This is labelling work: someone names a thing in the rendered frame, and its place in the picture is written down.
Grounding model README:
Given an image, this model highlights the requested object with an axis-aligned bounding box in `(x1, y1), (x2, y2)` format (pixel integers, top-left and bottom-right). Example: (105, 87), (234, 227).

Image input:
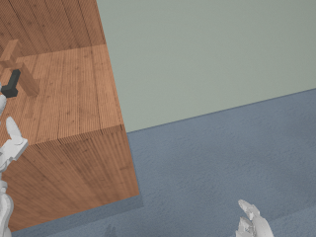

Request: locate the counter
(0, 0), (139, 232)

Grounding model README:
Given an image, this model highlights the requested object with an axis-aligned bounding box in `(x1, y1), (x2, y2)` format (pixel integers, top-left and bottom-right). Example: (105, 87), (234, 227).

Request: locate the left robot forearm
(0, 180), (14, 237)

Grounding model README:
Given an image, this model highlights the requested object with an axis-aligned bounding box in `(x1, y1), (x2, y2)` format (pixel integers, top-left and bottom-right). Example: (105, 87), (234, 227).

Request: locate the robot right hand
(235, 199), (274, 237)

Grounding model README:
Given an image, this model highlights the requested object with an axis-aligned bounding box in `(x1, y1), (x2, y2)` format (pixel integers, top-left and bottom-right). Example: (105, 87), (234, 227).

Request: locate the robot left hand
(0, 82), (29, 180)

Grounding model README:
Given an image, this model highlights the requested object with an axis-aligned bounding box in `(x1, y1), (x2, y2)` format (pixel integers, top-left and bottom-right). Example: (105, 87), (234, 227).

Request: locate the tap lever
(0, 69), (21, 99)

